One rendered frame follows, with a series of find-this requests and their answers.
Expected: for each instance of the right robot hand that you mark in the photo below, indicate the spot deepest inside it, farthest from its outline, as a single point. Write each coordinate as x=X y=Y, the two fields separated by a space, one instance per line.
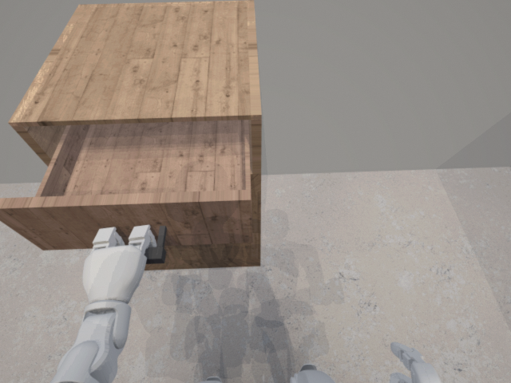
x=421 y=372

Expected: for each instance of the robot left forearm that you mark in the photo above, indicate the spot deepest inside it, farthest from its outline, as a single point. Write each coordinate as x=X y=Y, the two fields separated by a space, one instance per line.
x=100 y=340

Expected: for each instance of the robot right shin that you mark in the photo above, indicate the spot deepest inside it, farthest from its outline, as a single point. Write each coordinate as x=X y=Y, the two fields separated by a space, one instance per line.
x=307 y=367

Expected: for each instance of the left robot hand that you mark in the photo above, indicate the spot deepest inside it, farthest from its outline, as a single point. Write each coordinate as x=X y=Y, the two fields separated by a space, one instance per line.
x=114 y=270

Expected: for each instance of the drawer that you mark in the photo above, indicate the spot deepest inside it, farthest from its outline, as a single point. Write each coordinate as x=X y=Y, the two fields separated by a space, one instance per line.
x=193 y=177

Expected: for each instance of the cabinet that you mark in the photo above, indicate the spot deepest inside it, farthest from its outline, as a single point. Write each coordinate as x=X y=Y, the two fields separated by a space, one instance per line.
x=154 y=62

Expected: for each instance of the handle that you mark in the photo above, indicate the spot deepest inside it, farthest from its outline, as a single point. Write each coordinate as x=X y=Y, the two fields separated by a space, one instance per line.
x=157 y=254

